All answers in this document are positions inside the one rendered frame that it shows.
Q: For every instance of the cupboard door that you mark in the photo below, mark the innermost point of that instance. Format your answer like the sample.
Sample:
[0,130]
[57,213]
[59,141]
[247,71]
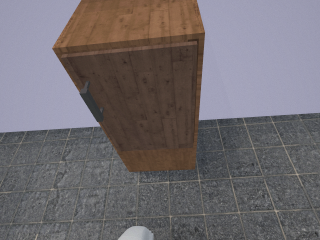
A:
[147,92]

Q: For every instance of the handle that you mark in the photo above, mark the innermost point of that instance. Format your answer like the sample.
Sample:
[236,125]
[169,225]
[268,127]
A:
[91,104]

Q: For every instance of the left robot thigh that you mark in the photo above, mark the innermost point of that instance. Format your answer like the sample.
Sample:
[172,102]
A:
[137,233]

